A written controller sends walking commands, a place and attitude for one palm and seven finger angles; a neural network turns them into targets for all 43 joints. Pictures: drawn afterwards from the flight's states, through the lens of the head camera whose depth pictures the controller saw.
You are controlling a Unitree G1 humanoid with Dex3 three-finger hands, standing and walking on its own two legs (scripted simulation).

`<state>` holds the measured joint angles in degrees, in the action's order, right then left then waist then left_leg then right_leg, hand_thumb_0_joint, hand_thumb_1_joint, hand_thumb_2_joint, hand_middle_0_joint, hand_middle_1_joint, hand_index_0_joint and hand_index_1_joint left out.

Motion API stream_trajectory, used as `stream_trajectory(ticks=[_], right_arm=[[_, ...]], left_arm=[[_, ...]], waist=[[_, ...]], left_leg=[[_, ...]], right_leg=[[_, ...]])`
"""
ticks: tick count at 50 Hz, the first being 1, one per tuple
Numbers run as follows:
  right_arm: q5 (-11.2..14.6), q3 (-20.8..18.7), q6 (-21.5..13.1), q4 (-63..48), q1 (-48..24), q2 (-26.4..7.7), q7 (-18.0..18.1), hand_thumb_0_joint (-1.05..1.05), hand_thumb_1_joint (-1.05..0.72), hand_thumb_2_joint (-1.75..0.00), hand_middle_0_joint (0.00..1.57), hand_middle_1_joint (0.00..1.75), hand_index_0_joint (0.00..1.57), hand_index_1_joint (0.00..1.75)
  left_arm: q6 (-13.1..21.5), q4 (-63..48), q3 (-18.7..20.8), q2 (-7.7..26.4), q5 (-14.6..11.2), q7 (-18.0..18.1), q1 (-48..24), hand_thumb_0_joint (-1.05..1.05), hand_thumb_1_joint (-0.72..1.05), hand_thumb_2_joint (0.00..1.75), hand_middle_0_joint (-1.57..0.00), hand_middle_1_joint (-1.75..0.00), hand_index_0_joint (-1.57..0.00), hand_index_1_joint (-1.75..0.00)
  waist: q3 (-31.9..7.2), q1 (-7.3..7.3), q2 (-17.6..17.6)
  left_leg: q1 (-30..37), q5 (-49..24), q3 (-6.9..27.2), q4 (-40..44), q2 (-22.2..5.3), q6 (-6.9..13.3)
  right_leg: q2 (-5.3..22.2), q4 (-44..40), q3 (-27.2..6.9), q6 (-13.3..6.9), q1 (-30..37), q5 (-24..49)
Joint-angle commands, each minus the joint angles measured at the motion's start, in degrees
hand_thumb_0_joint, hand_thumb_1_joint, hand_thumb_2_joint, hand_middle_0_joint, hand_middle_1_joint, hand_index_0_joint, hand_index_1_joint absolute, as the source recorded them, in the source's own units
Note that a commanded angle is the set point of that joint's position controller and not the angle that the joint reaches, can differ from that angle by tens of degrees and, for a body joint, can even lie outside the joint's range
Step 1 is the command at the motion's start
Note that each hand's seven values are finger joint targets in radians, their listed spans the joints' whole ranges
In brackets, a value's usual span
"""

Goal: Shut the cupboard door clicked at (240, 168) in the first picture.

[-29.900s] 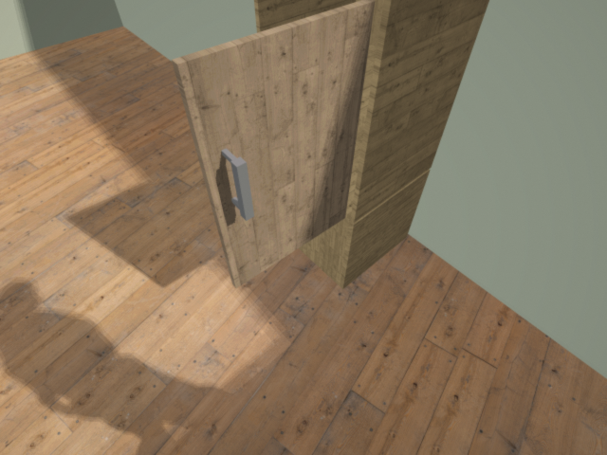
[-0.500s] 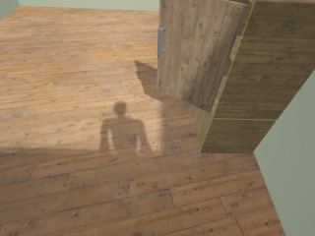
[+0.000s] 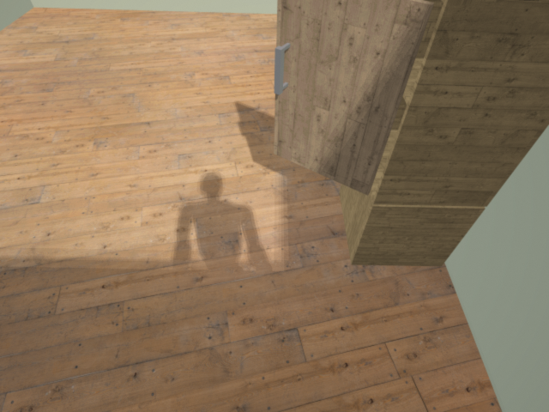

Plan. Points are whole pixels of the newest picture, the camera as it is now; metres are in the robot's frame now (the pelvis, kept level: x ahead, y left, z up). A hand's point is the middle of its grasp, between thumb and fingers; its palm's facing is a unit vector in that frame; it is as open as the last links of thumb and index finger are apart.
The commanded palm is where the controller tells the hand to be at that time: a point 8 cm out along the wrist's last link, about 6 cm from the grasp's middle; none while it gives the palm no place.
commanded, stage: look to check the result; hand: left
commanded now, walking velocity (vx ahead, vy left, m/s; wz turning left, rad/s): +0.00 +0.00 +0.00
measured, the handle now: (282, 68) +1.01 +0.02 +0.01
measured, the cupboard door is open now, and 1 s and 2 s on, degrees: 57 57 57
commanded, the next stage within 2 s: walk to a spot facing it in 0.12 s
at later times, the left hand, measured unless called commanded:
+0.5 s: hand out of the picture +0.01 +0.18 -0.19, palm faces +0.11 -0.97 -0.21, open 7.4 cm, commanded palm none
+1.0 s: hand out of the picture +0.06 +0.25 -0.16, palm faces +0.33 -0.91 -0.25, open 7.4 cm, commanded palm none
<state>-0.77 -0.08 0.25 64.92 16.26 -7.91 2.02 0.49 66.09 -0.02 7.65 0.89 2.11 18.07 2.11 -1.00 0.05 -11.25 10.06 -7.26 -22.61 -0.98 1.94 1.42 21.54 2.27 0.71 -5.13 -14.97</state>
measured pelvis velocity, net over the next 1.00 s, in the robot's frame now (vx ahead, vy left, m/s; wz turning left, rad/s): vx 0.03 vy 0.01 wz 0.40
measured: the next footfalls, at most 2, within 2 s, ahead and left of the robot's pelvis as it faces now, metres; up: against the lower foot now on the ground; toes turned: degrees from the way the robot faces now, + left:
right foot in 1.10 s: +0.15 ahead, -0.10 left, +0.00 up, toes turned +27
left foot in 1.56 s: +0.23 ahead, +0.22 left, +0.00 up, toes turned +53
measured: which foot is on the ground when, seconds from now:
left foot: down 0.00-1.00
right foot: down 0.00-0.62, up 0.64-1.00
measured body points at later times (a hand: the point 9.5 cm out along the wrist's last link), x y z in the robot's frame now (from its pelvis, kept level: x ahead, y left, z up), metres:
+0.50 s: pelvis +0.00 +0.00 -0.01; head +0.03 +0.00 +0.44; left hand +0.00 +0.23 -0.17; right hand +0.01 -0.23 -0.17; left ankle +0.02 +0.09 -0.74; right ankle -0.04 -0.13 -0.74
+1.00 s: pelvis +0.03 +0.01 +0.00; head +0.07 +0.04 +0.45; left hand +0.05 +0.30 -0.14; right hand +0.14 -0.22 -0.14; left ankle +0.01 +0.10 -0.74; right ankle +0.07 -0.14 -0.70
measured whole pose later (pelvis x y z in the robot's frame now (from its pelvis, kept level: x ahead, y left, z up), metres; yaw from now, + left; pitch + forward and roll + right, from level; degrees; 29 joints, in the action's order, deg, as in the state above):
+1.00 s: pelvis +0.03 +0.01 +0.00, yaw +23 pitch +4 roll -2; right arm -2.1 -2.9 0.9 53.8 15.3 -12.5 0.4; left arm -1.8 51.3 4.0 14.4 2.0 -0.7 6.5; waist 2.8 -3.4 -1.1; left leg -17.4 10.2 6.0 -24.3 3.8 3.4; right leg 2.0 47.0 -0.3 3.7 -24.6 -21.7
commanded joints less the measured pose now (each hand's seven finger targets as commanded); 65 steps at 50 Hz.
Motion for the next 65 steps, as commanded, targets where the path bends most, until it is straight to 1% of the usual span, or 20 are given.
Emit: stream_trajectory(ticks=[1,18,22,26,29,30,31,32,34,37,40,47,52,53,54,55,56,57,60,65], right_arm=[[0.2,-1.2,-0.6,-1.1,3.8,-6.6,0.2,0.0,-0.9,-0.9,0.2,0.3,0.2,0.3],[0.1,-1.9,0.5,-3.4,1.7,-7.6,-0.4,0.0,-0.9,-0.9,0.2,0.3,0.2,0.3],[-0.1,-2.8,1.5,-6.2,0.0,-6.9,-1.0,0.0,-0.9,-0.9,0.2,0.3,0.2,0.3],[-0.1,-4.1,2.2,-9.9,-3.2,-6.8,-1.6,0.0,-0.9,-0.9,0.2,0.3,0.2,0.3],[0.0,-3.9,1.6,-10.2,1.0,-7.3,-2.2,0.0,-0.9,-0.9,0.2,0.3,0.2,0.3],[-0.4,-4.4,1.0,-9.6,5.5,-10.5,-2.2,0.0,-0.9,-0.9,0.2,0.3,0.2,0.3],[-0.8,-5.5,0.7,-9.2,8.2,-16.1,-1.5,0.0,-0.9,-0.9,0.2,0.3,0.2,0.3],[-0.7,-5.8,1.3,-8.3,9.7,-17.5,-1.0,0.0,-0.9,-0.9,0.2,0.3,0.2,0.3],[-1.0,-5.6,1.2,-11.2,3.8,-16.2,-0.6,0.0,-0.9,-0.9,0.2,0.3,0.2,0.3],[-1.1,-4.9,0.4,-13.1,-0.1,-14.6,-0.2,0.0,-0.9,-0.9,0.2,0.3,0.2,0.3],[-1.0,-5.1,-0.1,-13.4,1.4,-15.2,-0.3,0.0,-0.9,-0.9,0.2,0.3,0.2,0.3],[-1.1,-6.1,-0.2,-13.3,3.0,-16.5,-1.1,0.0,-0.9,-0.9,0.2,0.3,0.2,0.3],[-1.0,-6.5,0.1,-14.6,-1.5,-16.7,-1.4,0.0,-0.9,-0.9,0.2,0.3,0.2,0.3],[-0.6,-6.3,0.1,-15.1,-3.5,-15.6,-1.5,0.0,-0.9,-0.9,0.2,0.3,0.2,0.3],[0.0,-5.7,0.0,-16.0,-4.3,-12.3,-1.7,0.0,-0.9,-0.9,0.2,0.3,0.2,0.3],[0.4,-4.8,-0.6,-17.8,-5.5,-8.7,-2.0,0.0,-0.9,-0.9,0.2,0.3,0.2,0.3],[-1.0,-5.8,-0.3,-17.8,-7.2,-12.7,-2.5,0.0,-0.9,-0.9,0.2,0.3,0.2,0.3],[-1.3,-6.0,0.0,-17.5,-4.8,-11.8,-3.0,0.0,-0.9,-0.9,0.2,0.3,0.2,0.3],[-1.3,-5.4,0.5,-15.0,-3.1,-10.1,-4.3,0.0,-0.9,-0.9,0.2,0.3,0.2,0.3],[-0.6,-4.1,0.4,-16.8,-9.6,-7.5,-4.9,0.0,-0.9,-0.9,0.2,0.3,0.2,0.3]], left_arm=[[0.5,-0.9,1.1,6.0,0.0,0.4,4.2,0.0,0.9,0.9,-0.2,-0.3,-0.2,-0.3],[-0.6,-3.7,3.0,8.7,-0.1,0.6,2.3,0.0,0.9,0.9,-0.2,-0.3,-0.2,-0.3],[-1.1,-6.5,4.7,11.5,0.3,0.6,1.3,0.0,0.9,0.9,-0.2,-0.3,-0.2,-0.3],[-0.9,-10.0,5.6,12.6,1.3,1.0,-2.8,0.0,0.9,0.9,-0.2,-0.3,-0.2,-0.3],[-1.0,-12.0,6.2,14.2,0.7,0.6,-5.2,0.0,0.9,0.9,-0.2,-0.3,-0.2,-0.3],[-1.3,-12.9,6.1,12.6,0.2,0.3,-4.5,0.0,0.9,0.9,-0.2,-0.3,-0.2,-0.3],[-1.7,-14.9,5.2,9.1,-0.5,0.0,-4.1,0.0,0.9,0.9,-0.2,-0.3,-0.2,-0.3],[-2.6,-16.0,5.0,10.2,0.1,0.4,-7.1,0.0,0.9,0.9,-0.2,-0.3,-0.2,-0.3],[-2.8,-16.0,5.8,10.2,0.6,0.0,-8.9,0.0,0.9,0.9,-0.2,-0.3,-0.2,-0.3],[-2.1,-15.9,5.8,10.1,0.8,-1.1,-8.9,0.0,0.9,0.9,-0.2,-0.3,-0.2,-0.3],[-1.5,-16.4,5.5,10.0,0.8,-1.8,-8.9,0.0,0.9,0.9,-0.2,-0.3,-0.2,-0.3],[-0.6,-20.0,4.9,10.7,1.0,-2.7,-14.1,0.0,0.9,0.9,-0.2,-0.3,-0.2,-0.3],[0.0,-18.7,4.9,11.2,0.7,-2.9,-7.3,0.0,0.9,0.9,-0.2,-0.3,-0.2,-0.3],[0.3,-17.5,5.4,12.4,0.8,-2.7,-3.1,0.0,0.9,0.9,-0.2,-0.3,-0.2,-0.3],[0.9,-16.5,6.4,16.1,1.3,-2.1,1.9,0.0,0.9,0.9,-0.2,-0.3,-0.2,-0.3],[1.1,-16.7,7.3,21.6,1.9,-1.2,4.5,0.0,0.9,0.9,-0.2,-0.3,-0.2,-0.3],[0.8,-16.9,6.7,20.1,0.8,-0.9,1.9,0.0,0.9,0.9,-0.2,-0.3,-0.2,-0.3],[1.0,-18.2,6.4,17.8,0.6,-1.0,-3.6,0.0,0.9,0.9,-0.2,-0.3,-0.2,-0.3],[2.7,-17.6,5.0,11.9,0.4,-1.1,-5.9,0.0,0.9,0.9,-0.2,-0.3,-0.2,-0.3],[4.2,-12.5,4.4,10.8,0.7,-0.7,7.6,0.0,0.9,0.9,-0.2,-0.3,-0.2,-0.3]], waist=[[3.4,0.11,-0.5],[1.9,0.68,0.4],[2.0,1.16,6.7],[3.8,0.94,10.0],[0.6,-1.72,4.8],[-2.2,-3.29,-7.7],[-2.9,-3.56,-24.3],[-4.6,-4.63,-18.0],[-1.9,-2.52,-12.0],[-1.7,-0.75,-5.2],[-5.9,-1.31,-4.4],[-2.6,-3.03,-8.4],[-3.5,0.89,-8.9],[-3.8,3.36,-5.9],[-4.8,5.87,3.5],[-4.5,7.62,19.2],[1.2,5.29,12.0],[2.5,1.6,8.0],[4.0,-1.05,8.3],[1.0,2.8,10.3]], left_leg=[[2.9,-3.7,7.5,4.7,-5.8,0.0],[-2.4,-8.6,8.4,-1.2,-5.0,-0.1],[-9.5,-3.2,5.2,-12.7,-1.3,-1.5],[-16.0,20.0,5.3,-30.5,-2.7,-2.8],[-6.6,6.0,3.4,-12.1,-2.4,-2.6],[1.2,-14.2,13.2,-3.3,-6.7,0.4],[6.4,-36.5,33.3,2.1,-19.5,7.7],[4.5,-27.9,34.0,4.0,-21.6,9.8],[-2.4,0.8,32.5,7.9,-16.8,5.8],[-1.7,4.6,28.2,8.1,-12.3,4.9],[4.1,7.3,28.1,8.0,-10.3,6.0],[4.7,17.7,33.1,9.1,-9.5,8.5],[-6.5,18.7,32.0,4.3,-5.4,6.7],[-14.6,21.3,29.3,0.5,-2.5,5.0],[-27.9,24.0,23.0,-10.3,2.5,2.0],[-38.0,25.0,11.1,-29.5,8.3,-1.9],[-36.0,21.5,13.1,-40.8,3.2,-1.7],[-35.0,16.2,12.9,-44.3,1.7,-1.9],[-31.4,6.4,10.3,-47.5,-2.2,-3.1],[-34.4,4.7,4.5,-41.0,-1.0,-3.1]], right_leg=[[4.1,-4.7,-4.2,-2.1,-6.6,5.0],[6.5,0.7,-1.3,-2.1,-4.3,6.6],[13.5,-0.6,-4.1,-6.4,-3.5,7.5],[21.9,-0.3,-3.6,-12.1,-4.2,22.7],[17.6,12.8,4.4,-5.9,-4.6,27.1],[11.8,24.9,7.9,-1.0,-11.7,15.1],[2.7,38.3,7.4,3.5,-23.9,-21.4],[2.5,44.4,-0.8,1.6,-23.5,-23.5],[3.8,46.4,-3.3,1.3,-25.7,-14.3],[3.6,44.5,-4.3,2.7,-27.0,-5.2],[2.2,38.4,-3.6,3.1,-27.0,-4.7],[0.7,25.8,-2.3,3.3,-28.3,-7.4],[-2.8,9.6,0.0,2.4,-9.3,-4.0],[-2.4,3.5,-0.4,2.1,1.0,-2.0],[6.5,-4.9,-10.1,-0.5,13.8,-11.6],[24.2,-13.9,-33.1,-6.2,16.6,-26.3],[27.2,-16.1,-33.7,-7.8,3.9,-30.9],[25.0,-15.2,-27.3,-7.7,-0.1,-26.0],[17.4,-12.4,-9.8,-5.5,-3.0,-8.0],[14.6,-4.3,3.4,-2.6,12.1,38.0]])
